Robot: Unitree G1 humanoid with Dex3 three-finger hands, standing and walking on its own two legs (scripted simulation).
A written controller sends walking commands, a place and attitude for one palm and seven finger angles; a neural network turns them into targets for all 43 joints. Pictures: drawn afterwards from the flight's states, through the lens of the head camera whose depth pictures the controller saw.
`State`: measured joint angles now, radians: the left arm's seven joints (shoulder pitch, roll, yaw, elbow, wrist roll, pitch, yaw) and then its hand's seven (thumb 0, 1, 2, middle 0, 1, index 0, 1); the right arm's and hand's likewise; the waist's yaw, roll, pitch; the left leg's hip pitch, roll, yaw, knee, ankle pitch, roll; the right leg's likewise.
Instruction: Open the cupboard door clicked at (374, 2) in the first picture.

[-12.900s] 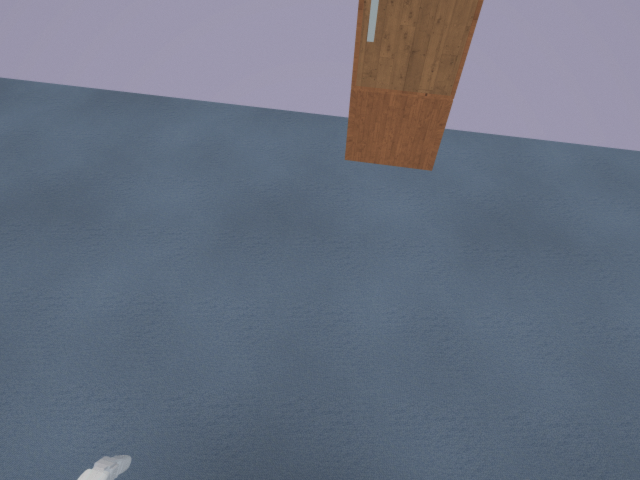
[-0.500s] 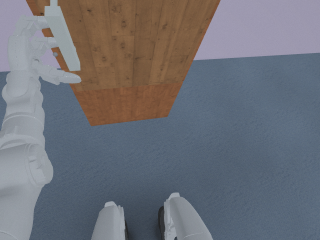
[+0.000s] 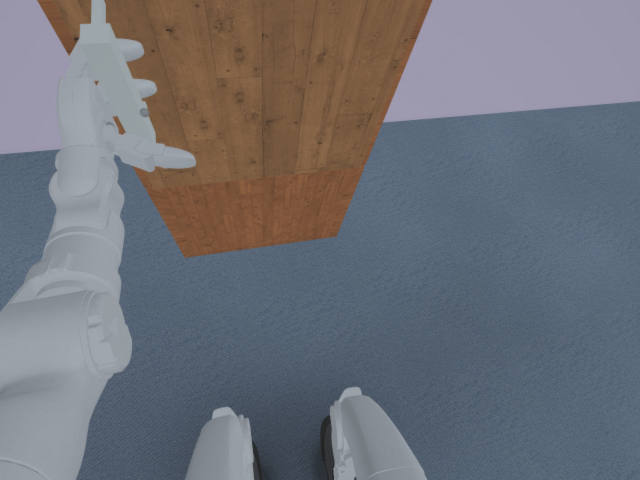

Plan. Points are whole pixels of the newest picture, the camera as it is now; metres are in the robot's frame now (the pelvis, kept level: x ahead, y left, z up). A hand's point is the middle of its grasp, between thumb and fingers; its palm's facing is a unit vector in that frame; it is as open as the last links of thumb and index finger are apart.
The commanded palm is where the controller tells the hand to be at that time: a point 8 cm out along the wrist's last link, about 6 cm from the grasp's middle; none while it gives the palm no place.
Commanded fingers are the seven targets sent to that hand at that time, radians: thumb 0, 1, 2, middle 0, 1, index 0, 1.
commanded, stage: slide the fingers in behind the handle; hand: left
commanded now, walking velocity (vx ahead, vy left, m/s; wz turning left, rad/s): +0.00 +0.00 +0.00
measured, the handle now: (124, 81) +0.59 +0.18 +0.05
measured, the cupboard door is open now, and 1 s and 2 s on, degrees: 0 1 16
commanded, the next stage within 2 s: close the thumb around the handle in 0.54 s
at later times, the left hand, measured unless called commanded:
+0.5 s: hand (147, 114) +0.54 +0.15 +0.06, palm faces +0.09 -1.00 -0.02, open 14.2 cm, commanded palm +0.51 +0.17 +0.05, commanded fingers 0.00 -0.50 0.30 -0.30 -1.20 -0.30 -1.20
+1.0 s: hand (146, 115) +0.54 +0.15 +0.06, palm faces +0.09 -1.00 -0.02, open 10.6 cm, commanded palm +0.51 +0.17 +0.05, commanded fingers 0.00 0.56 0.76 -0.38 -1.31 -0.38 -1.31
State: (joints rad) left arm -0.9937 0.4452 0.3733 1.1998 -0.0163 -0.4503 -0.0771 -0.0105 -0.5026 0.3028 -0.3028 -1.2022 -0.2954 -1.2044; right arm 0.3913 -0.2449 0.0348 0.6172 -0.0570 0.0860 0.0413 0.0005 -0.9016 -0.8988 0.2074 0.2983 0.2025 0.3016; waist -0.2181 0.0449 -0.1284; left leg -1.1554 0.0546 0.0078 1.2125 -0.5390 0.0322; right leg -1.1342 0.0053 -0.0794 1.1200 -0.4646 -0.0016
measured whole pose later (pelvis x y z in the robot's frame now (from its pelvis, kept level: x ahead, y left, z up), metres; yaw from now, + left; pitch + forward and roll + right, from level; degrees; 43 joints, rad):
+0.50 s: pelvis +0.00 -0.01 +0.00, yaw +1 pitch +27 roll -3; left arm -0.98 0.43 0.34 1.19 -0.04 -0.47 -0.04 -0.01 -0.50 0.30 -0.29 -1.20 -0.26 -1.20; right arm 0.38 -0.25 0.02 0.64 -0.06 0.08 0.05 0.00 -0.90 -0.90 0.21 0.30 0.20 0.30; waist -0.20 0.04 -0.13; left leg -1.14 0.05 0.00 1.20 -0.53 0.02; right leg -1.13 0.00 -0.09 1.12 -0.47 -0.02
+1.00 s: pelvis +0.01 -0.01 +0.00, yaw +1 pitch +27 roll -3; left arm -0.97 0.40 0.32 1.20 -0.04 -0.49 -0.03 -0.01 0.04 0.54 -0.32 -1.26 -0.29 -1.26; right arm 0.38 -0.24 0.02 0.64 -0.06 0.08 0.05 0.00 -0.90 -0.90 0.21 0.30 0.20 0.30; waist -0.19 0.05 -0.13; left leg -1.14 0.04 0.00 1.20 -0.54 0.02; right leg -1.12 0.00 -0.08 1.12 -0.48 -0.01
